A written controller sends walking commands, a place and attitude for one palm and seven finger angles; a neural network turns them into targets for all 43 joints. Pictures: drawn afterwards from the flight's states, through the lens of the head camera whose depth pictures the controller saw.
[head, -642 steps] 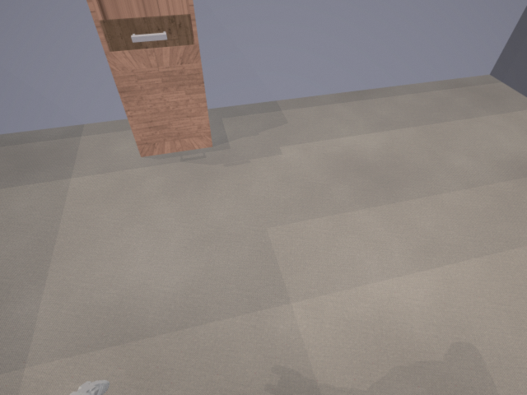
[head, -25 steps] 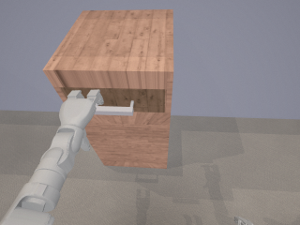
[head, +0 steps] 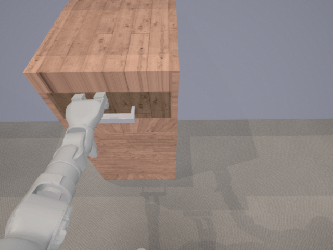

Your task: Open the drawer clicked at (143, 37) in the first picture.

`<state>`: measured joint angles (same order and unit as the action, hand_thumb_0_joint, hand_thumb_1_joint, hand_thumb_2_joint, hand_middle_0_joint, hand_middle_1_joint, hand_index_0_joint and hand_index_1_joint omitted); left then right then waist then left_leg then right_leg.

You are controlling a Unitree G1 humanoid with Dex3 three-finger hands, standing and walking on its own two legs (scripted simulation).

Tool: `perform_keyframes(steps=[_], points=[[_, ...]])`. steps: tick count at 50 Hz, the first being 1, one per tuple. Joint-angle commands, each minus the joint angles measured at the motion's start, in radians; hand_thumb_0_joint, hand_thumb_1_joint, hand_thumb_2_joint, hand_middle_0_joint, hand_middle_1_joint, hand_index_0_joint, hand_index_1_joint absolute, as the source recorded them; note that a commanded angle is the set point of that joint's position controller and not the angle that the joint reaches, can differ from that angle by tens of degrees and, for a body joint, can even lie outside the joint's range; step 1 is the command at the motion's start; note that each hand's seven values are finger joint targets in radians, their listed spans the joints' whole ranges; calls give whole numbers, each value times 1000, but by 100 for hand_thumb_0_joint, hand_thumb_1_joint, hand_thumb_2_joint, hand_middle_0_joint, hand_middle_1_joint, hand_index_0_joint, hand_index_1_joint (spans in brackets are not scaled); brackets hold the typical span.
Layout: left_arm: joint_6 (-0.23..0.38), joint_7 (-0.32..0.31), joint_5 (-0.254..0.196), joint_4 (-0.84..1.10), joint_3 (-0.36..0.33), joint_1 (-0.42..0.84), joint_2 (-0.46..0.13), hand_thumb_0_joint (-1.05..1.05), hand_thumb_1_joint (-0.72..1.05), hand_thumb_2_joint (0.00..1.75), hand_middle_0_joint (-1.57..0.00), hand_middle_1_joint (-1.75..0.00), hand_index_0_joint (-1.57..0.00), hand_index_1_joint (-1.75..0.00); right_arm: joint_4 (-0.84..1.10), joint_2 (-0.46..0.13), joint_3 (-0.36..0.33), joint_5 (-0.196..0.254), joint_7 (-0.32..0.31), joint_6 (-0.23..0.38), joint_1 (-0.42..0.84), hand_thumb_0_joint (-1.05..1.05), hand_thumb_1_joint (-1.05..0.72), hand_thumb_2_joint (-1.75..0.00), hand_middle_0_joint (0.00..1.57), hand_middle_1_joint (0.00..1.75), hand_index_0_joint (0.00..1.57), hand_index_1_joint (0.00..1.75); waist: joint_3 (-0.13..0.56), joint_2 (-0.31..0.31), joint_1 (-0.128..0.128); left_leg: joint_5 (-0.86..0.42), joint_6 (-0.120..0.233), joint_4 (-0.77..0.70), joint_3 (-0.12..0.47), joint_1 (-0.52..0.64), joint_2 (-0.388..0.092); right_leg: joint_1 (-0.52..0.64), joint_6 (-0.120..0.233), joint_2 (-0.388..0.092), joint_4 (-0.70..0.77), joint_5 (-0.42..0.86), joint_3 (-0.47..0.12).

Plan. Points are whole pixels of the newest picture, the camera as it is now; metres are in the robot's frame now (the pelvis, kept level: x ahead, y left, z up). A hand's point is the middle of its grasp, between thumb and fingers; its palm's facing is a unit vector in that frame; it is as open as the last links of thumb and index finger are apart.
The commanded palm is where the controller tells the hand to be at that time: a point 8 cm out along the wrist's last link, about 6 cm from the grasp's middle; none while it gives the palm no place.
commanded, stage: move the hooked fingers above the handle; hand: left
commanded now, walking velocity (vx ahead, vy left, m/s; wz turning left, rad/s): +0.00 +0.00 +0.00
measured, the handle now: (111, 113) +0.53 +0.19 -0.05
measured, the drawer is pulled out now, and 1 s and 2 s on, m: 0.00 0.00 0.00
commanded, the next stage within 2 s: none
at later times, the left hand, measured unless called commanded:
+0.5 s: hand (100, 119) +0.47 +0.20 +0.00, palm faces -0.14 +0.00 -0.99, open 13.6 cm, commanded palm +0.46 +0.19 +0.06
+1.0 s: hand (107, 113) +0.48 +0.18 +0.01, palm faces -0.02 +0.00 -1.00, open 13.6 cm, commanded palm +0.46 +0.20 +0.06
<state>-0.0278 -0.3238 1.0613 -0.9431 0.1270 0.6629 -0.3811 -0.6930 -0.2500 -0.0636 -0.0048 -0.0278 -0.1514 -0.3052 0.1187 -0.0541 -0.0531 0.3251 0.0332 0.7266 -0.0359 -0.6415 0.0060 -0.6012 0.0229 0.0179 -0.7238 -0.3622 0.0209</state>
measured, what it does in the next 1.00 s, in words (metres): stands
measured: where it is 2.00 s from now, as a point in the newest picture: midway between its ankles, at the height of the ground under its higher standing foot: outside the picture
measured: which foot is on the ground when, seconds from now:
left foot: down 0.00-1.00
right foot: down 0.00-1.00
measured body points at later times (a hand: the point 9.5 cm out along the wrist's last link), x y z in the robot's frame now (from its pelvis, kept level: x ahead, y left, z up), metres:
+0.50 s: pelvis -0.01 +0.00 -0.01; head +0.08 -0.02 +0.43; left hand +0.47 +0.19 +0.06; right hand +0.00 -0.27 -0.15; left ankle +0.01 +0.10 -0.71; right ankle -0.01 -0.11 -0.71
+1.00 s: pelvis +0.00 +0.01 -0.01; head +0.08 +0.00 +0.43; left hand +0.48 +0.17 +0.07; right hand +0.02 -0.25 -0.15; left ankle +0.01 +0.10 -0.71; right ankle -0.01 -0.11 -0.71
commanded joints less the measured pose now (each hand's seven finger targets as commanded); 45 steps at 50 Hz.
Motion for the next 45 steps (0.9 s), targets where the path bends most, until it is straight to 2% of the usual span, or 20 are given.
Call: perform_keyframes(steps=[1,4,6,9,11,15,16,20,23,25,26,29,32,34,35,36,38,41,44,45], points=[[71,7,-14,203,4,514,-115,0,-50,30,-30,-120,-30,-120,65,-137,-56,-3,-20,40,-82,0,-90,-90,20,30,20,30,356,68,-77,-273,22,-30,33,274,19,64,9,25,103,287,-19],[122,-9,0,195,-13,571,-139,0,-50,30,-30,-120,-30,-120,54,-135,-53,-8,-24,52,-99,0,-90,-90,20,30,20,30,333,30,-85,-243,23,-9,41,236,22,7,14,25,84,249,-20],[129,-48,24,140,-87,581,-229,0,-50,30,-30,-120,-30,-120,43,-140,-47,-10,-24,56,-110,0,-90,-90,20,30,20,30,316,23,-76,-208,21,8,41,167,23,-24,18,27,59,216,-19],[91,-119,48,72,-167,570,-320,0,-50,30,-30,-120,-30,-120,47,-142,-38,-20,-17,59,-112,0,-90,-90,20,30,20,30,393,-7,-51,-233,20,38,31,99,31,-2,20,30,10,250,-18],[39,-156,52,32,-167,591,-323,0,-50,30,-30,-120,-30,-120,50,-140,-34,-21,-10,59,-111,0,-90,-90,20,30,20,30,411,-24,-52,-235,17,51,20,65,33,-2,18,30,-3,263,-14],[-66,-143,46,-39,-166,537,-335,0,-50,30,-30,-120,-30,-120,62,-150,-38,-19,2,41,-125,0,-90,-90,20,30,20,30,513,1,-40,-310,16,59,-2,75,32,96,7,35,-7,387,-19],[-83,-131,40,-51,-167,531,-342,0,-50,30,-30,-120,-30,-120,60,-153,-39,-15,2,32,-130,0,-90,-90,20,30,20,30,513,45,-44,-305,18,53,-6,71,32,119,2,34,6,395,-20],[-120,-73,11,-86,-146,524,-351,0,-50,30,-30,-120,-30,-120,66,-156,-24,6,-16,16,-116,0,-90,-90,20,30,20,30,407,142,-58,-204,28,10,-13,7,34,163,-14,24,59,347,-36],[-38,2,-5,-8,-96,580,-300,0,-50,30,-30,-120,-30,-120,77,-152,-28,10,-37,34,-123,0,-90,-90,20,30,20,30,379,109,-90,-180,35,0,-5,54,26,132,-12,19,83,313,-46],[44,39,-1,47,-81,568,-286,0,-50,30,-30,-120,-30,-120,73,-152,-34,6,-48,50,-142,0,-90,-90,20,30,20,30,381,67,-94,-177,36,9,5,97,22,88,-7,21,81,280,-48],[83,51,-2,80,-49,568,-241,0,-50,30,-30,-120,-30,-120,73,-146,-38,2,-50,56,-147,0,-90,-90,20,30,20,30,388,37,-97,-190,35,17,12,126,21,56,-3,24,74,271,-45],[184,43,-6,160,-8,599,-162,0,-50,30,-30,-120,-30,-120,50,-134,-50,-12,-42,72,-171,0,-90,-90,20,30,20,30,398,-33,-110,-220,27,49,41,200,9,-64,8,32,46,220,-26],[209,-25,12,151,-73,602,-210,0,-50,30,-30,-120,-30,-120,33,-139,-53,-21,-26,74,-180,0,-90,-90,20,30,20,30,402,-46,-96,-243,17,73,64,196,4,-135,18,41,7,192,-5],[188,-88,25,134,-137,622,-274,0,-50,30,-30,-120,-30,-120,27,-145,-52,-27,-16,71,-180,0,-90,-90,20,30,20,30,422,-39,-88,-268,15,83,66,167,5,-131,20,43,-16,208,4],[167,-122,34,123,-183,606,-316,0,-50,30,-30,-120,-30,-120,27,-149,-51,-29,-9,67,-178,0,-90,-90,20,30,20,30,452,-46,-68,-296,11,89,67,159,8,-120,23,45,-34,227,9],[136,-149,40,102,-165,610,-293,0,-50,30,-30,-120,-30,-120,29,-146,-48,-32,-2,62,-166,0,-90,-90,20,30,20,30,451,-56,-74,-311,10,96,60,151,11,-125,23,46,-38,241,11],[66,-191,48,63,-203,599,-331,0,-50,30,-30,-120,-30,-120,30,-154,-44,-36,9,50,-151,0,-90,-90,20,30,20,30,470,-51,-54,-348,3,96,55,133,14,-93,24,48,-52,274,20],[-44,-191,59,4,-154,580,-295,0,-50,30,-30,-120,-30,-120,41,-160,-45,-27,20,27,-143,0,-90,-90,20,30,20,30,492,-48,-58,-366,-1,79,39,164,13,-55,17,51,-30,303,21],[-110,-162,46,-15,-168,609,-349,0,-50,30,-30,-120,-30,-120,44,-167,-34,-18,11,0,-129,0,-90,-90,20,30,20,30,503,14,-62,-346,8,55,28,152,15,18,7,47,-4,326,12],[-130,-146,40,-45,-159,596,-350,0,-50,30,-30,-120,-30,-120,47,-165,-29,-11,4,-8,-117,0,-90,-90,20,30,20,30,462,41,-63,-312,12,40,22,126,16,35,5,45,12,314,7]])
